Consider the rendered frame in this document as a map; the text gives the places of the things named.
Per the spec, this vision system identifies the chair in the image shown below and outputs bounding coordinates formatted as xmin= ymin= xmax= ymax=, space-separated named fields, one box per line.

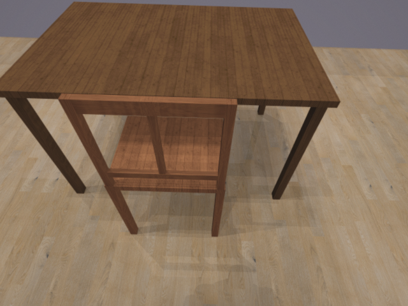
xmin=58 ymin=93 xmax=237 ymax=237

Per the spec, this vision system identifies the table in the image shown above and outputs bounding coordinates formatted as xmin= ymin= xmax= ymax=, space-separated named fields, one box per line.
xmin=0 ymin=2 xmax=340 ymax=200

